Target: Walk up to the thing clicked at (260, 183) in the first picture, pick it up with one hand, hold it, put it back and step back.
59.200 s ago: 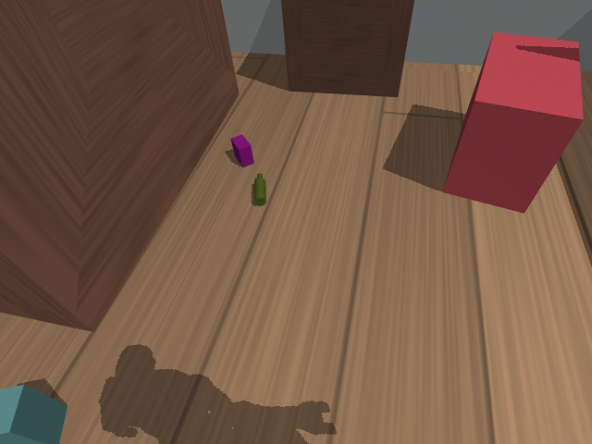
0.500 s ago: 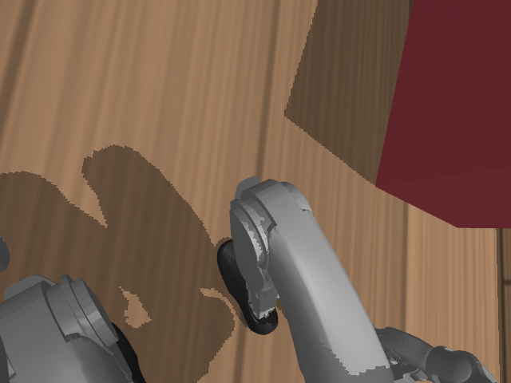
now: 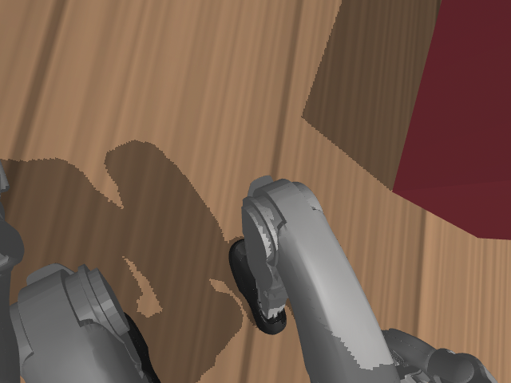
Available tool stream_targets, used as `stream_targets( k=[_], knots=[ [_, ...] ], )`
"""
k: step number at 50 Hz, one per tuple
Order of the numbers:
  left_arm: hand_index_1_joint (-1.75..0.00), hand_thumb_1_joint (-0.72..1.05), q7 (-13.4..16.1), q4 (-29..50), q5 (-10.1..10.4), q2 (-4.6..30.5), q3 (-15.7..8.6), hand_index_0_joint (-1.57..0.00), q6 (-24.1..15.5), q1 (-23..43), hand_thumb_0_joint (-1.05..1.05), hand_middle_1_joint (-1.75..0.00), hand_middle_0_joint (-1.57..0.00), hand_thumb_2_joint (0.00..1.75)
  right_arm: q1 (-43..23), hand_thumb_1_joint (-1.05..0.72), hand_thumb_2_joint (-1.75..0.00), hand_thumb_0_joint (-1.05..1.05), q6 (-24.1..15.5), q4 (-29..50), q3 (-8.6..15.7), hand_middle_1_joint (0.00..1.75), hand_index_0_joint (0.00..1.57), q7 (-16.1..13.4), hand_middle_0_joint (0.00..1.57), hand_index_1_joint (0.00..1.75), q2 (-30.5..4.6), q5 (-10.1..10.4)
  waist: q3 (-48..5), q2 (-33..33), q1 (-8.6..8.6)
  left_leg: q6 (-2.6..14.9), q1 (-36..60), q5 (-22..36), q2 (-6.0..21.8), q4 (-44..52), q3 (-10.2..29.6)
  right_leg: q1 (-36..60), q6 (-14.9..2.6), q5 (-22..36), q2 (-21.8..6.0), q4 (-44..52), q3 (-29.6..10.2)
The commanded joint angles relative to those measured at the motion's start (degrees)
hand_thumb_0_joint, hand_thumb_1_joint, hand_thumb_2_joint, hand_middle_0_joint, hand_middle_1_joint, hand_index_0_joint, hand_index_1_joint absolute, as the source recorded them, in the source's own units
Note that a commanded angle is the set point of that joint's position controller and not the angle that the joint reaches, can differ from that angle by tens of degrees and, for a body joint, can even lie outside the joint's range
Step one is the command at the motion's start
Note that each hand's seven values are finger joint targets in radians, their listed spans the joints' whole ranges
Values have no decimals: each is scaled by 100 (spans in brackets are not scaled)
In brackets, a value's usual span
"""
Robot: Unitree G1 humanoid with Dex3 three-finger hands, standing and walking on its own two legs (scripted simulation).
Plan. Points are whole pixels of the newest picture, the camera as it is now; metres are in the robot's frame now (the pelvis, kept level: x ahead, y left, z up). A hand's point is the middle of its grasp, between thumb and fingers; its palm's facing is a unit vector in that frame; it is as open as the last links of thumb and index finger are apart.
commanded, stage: settle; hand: left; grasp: from above
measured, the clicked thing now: out of the picture +0.48 +0.29 -0.26
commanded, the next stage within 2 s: lift in 0.42 s
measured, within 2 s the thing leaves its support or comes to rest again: neither
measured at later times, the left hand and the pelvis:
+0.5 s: hand out of the picture +0.44 +0.28 -0.14, palm faces +0.00 -0.54 -0.84, open 8.4 cm; pelvis -0.01 -0.01 +0.03, yaw +0 degrees
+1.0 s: hand out of the picture +0.42 +0.31 -0.03, palm faces +0.05 -0.48 -0.87, open 8.6 cm; pelvis -0.01 -0.01 +0.07, yaw +4 degrees
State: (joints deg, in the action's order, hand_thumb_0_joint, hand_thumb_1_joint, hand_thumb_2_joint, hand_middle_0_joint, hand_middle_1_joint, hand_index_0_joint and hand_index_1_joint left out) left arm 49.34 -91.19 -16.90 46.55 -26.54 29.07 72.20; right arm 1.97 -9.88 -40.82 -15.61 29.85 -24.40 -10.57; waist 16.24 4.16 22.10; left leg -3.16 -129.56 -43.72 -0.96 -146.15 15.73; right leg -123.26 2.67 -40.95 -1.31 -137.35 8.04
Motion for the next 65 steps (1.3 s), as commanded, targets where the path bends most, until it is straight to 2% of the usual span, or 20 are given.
stream_targets(
  k=[1,3,5,9,11,16,21,24,27,29,32,35,41,45,49,51,53,56,61,65],
  knots=[
    [-25,66,64,1096,-883,1552,379,-102,90,1969,0,-23,-103,33,1323,-89,-89,0,16,-305,695,30,20,12,20,30,-1829,138,-5282,-3128,321,321,2980,1988,230,1627,-993,2399,-254,2795,227,1419,540],
    [-28,74,-113,842,-1170,1264,494,-107,186,1694,0,-26,-108,37,1545,-89,-89,0,13,-379,894,30,20,19,20,30,-1861,217,-5497,-2959,277,289,2831,2135,248,1663,-999,2442,-241,2918,294,1490,524],
    [-30,81,-262,748,-1247,828,681,-112,289,1592,0,-30,-112,41,1825,-88,-89,0,-29,-648,872,30,20,55,20,30,-1604,246,-5608,-2869,147,250,2832,2248,275,1727,-987,2449,-269,2970,333,1450,554],
    [-33,86,-295,393,-1049,116,783,-117,443,1481,0,-32,-117,47,2071,-88,-89,0,-128,-585,1151,30,20,-7,20,30,-1646,359,-5688,-2471,107,259,2853,1912,307,1945,-821,2218,-293,2568,382,1620,572],
    [-32,84,-302,245,-880,-79,885,-116,446,1871,0,-30,-117,47,2092,-88,-89,0,-158,-729,1145,30,20,-83,20,30,-1565,376,-5287,-2278,268,276,2725,1451,295,2088,-746,1863,-290,2141,370,1746,556],
    [-32,80,-391,340,-844,493,653,-113,298,2295,0,-30,-114,49,1805,-88,-89,0,-201,-974,1153,30,20,-319,20,30,-1392,324,-4724,-2127,144,322,2401,726,255,2245,-851,1563,-284,1209,341,2005,356],
    [-33,83,-439,626,-1483,1350,496,-114,244,2446,0,-32,-114,47,1505,-88,-89,0,-201,-1227,1201,30,20,-478,20,30,-1303,211,-4910,-2672,-131,330,2717,849,250,2298,-1061,1602,-289,1230,294,2048,303],
    [-38,90,-319,571,-1758,1490,375,-122,318,2253,0,-36,-122,55,1484,-90,-90,0,-174,-1060,1369,30,20,-508,20,30,-1415,202,-5393,-2779,-220,316,3007,1196,284,2395,-1097,1950,-277,1612,282,2032,340],
    [-40,83,-269,496,-1636,1153,317,-114,456,2170,0,-40,-114,55,1647,-87,-88,0,-119,-1049,1483,30,20,-511,20,30,-1341,235,-5645,-2671,-217,335,3068,1431,307,2468,-1093,2083,-238,1863,254,2081,359],
    [-39,82,-283,198,-1349,812,281,-114,556,1903,0,-39,-114,57,1717,-87,-88,0,-119,-991,1597,30,20,-522,20,30,-1414,299,-5845,-2471,-240,304,3116,1454,334,2572,-1080,2186,-230,1845,270,2127,382],
    [-48,97,-459,290,-1045,424,504,-129,604,2087,0,-45,-131,71,1941,-89,-90,0,-96,-1188,1543,30,20,-531,20,30,-1226,390,-5730,-2328,-171,327,2843,1216,309,2531,-1195,2184,-199,1515,351,2332,260],
    [-49,101,-654,516,-893,426,510,-131,620,2087,0,-46,-134,72,1979,-89,-89,0,-60,-1133,1550,30,20,-591,20,30,-1162,489,-5965,-2216,-345,342,2730,1324,279,2460,-1336,2247,-211,1533,386,2419,76],
    [-50,95,-925,1415,-1469,619,527,-125,688,2077,0,-49,-126,69,1765,-89,-89,0,53,-1126,1809,30,20,-718,20,30,-1003,556,-6420,-2552,-682,288,3386,1569,282,2815,-1361,2011,-330,1822,292,2319,54],
    [-54,93,-1069,1817,-1561,380,579,-124,778,1625,0,-52,-126,76,1770,-89,-90,0,124,-1070,2036,30,20,-808,20,30,-904,706,-6987,-2389,-966,300,3721,1648,244,3081,-1502,2418,-351,1866,292,2604,-94],
    [-55,94,-1213,2073,-1305,-260,878,-124,1004,1020,0,-53,-126,79,1714,-89,-89,0,195,-807,2264,30,20,-1025,20,30,-991,831,-7037,-2088,-1063,261,4212,1325,234,3692,-1391,2458,-381,1374,283,3098,-105],
    [-54,93,-1219,2217,-1060,-526,985,-123,1100,1014,0,-52,-125,76,1670,-89,-89,0,197,-663,2307,30,20,-1213,20,30,-994,885,-6998,-1752,-958,277,4214,1153,236,3859,-1354,2609,-367,1132,304,3427,-160],
    [-54,89,-1219,2569,-818,-738,1020,-120,1213,1114,0,-51,-122,76,1702,-88,-89,0,207,-514,2227,30,20,-1420,20,30,-858,960,-7032,-1424,-951,323,4140,1162,207,3935,-1449,3087,-314,1074,316,3733,-312],
    [-60,82,-1261,2555,-760,-849,1099,-113,1338,1041,0,-58,-115,84,1649,-88,-89,0,188,-500,2119,30,20,-1715,20,30,-685,980,-6665,-935,-896,362,4045,1207,203,4123,-1472,3365,-268,1091,306,4055,-439],
    [-64,85,-1274,2400,-1363,-807,1228,-113,1529,893,0,-62,-114,86,1502,-88,-89,0,84,-471,2082,30,20,-2003,20,30,-641,1029,-6143,-1189,-1126,296,4694,1180,258,4772,-1464,3468,-309,1168,248,4361,-437],
    [-59,84,-1265,2540,-1438,-1358,1536,-114,1699,423,0,-57,-116,79,1280,-88,-89,0,-21,-384,2106,30,20,-2135,20,30,-526,1109,-5943,-1390,-1297,205,5332,1081,265,5496,-1463,3951,-342,958,294,4939,-420]
  ],
)
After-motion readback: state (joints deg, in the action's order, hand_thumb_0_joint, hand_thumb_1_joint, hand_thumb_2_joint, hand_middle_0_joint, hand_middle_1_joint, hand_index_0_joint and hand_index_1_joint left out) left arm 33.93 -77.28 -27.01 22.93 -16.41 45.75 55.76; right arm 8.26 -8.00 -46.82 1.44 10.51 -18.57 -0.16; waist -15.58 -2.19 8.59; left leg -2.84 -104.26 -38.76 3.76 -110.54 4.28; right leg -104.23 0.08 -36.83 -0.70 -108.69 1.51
